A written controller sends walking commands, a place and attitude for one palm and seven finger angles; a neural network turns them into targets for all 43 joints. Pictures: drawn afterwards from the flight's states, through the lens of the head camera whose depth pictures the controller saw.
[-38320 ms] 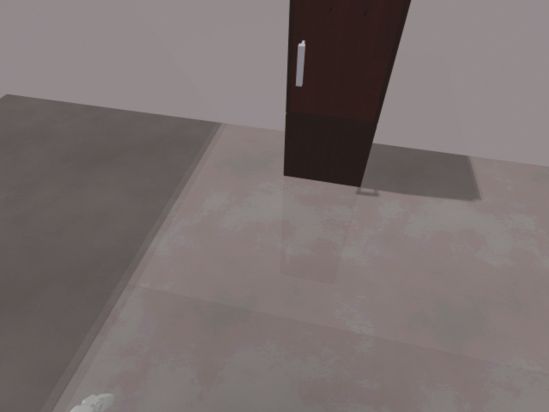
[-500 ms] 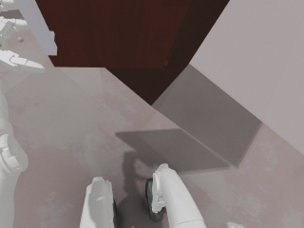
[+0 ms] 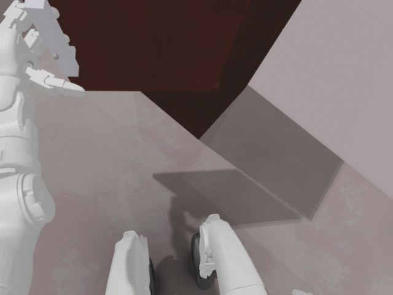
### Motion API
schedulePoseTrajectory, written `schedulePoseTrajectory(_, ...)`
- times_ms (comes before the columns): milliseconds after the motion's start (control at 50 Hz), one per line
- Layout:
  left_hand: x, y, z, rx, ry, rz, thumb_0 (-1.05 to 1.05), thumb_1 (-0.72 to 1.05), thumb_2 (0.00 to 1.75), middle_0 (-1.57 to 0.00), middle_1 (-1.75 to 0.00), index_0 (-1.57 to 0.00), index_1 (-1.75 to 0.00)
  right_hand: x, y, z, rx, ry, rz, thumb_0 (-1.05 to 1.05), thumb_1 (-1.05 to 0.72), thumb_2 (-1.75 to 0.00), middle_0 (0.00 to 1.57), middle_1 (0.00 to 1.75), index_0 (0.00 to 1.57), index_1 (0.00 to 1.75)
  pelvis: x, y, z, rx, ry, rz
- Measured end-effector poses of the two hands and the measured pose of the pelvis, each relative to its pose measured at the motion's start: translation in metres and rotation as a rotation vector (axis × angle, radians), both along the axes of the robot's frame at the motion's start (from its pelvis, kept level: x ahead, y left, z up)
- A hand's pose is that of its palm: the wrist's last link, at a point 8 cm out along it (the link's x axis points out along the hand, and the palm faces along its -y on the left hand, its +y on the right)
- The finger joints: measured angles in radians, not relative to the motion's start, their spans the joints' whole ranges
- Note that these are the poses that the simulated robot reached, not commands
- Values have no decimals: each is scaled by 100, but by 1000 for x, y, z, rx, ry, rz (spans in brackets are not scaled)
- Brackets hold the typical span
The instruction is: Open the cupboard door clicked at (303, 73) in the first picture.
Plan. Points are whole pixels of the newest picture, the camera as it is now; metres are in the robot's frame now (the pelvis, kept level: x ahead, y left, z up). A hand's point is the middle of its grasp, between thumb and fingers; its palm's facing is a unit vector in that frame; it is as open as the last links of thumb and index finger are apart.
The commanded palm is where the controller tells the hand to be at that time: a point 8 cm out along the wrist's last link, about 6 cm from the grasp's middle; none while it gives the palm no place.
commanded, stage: slide the fingers in behind the handle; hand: left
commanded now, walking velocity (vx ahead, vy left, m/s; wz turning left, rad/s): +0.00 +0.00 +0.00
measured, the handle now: (57, 32) +0.59 +0.20 +0.04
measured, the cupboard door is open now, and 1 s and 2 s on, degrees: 45 45 52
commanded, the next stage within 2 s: close the thumb around the handle in 0.72 s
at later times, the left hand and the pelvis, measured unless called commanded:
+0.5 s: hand (66, 58) +0.54 +0.18 +0.04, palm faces -0.02 -1.00 -0.05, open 14.0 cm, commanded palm +0.52 +0.21 +0.04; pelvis +0.00 +0.00 +0.00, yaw +1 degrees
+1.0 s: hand (67, 58) +0.54 +0.18 +0.05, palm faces -0.02 -1.00 -0.03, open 13.2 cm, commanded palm +0.52 +0.20 +0.04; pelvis +0.00 -0.01 +0.00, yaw +1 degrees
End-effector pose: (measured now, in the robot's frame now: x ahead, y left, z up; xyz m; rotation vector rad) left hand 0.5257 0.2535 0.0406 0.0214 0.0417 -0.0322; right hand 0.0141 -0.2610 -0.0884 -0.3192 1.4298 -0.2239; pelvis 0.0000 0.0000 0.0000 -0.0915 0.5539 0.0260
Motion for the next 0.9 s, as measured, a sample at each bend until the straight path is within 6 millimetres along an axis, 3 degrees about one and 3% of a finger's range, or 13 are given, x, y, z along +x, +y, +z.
schedulePoseTrajectory(140,-5,-1,5,19,-22,1,-1,-50,31,-30,-120,-31,-120,2,3,-1,25,10,-5,0,-90,-90,20,30,21,30,3,-1,3,5,-3,1)
schedulePoseTrajectory(380,-8,-22,5,-10,-12,-3,-1,-50,30,-30,-120,-30,-120,14,-2,3,15,-31,15,0,-90,-90,20,30,21,30,4,-4,7,8,-16,10)
schedulePoseTrajectory(900,-11,-22,9,19,-25,15,-1,-49,31,-30,-120,-28,-120,5,-7,-2,22,-11,13,1,-90,-90,20,30,21,30,0,-8,5,16,-19,12)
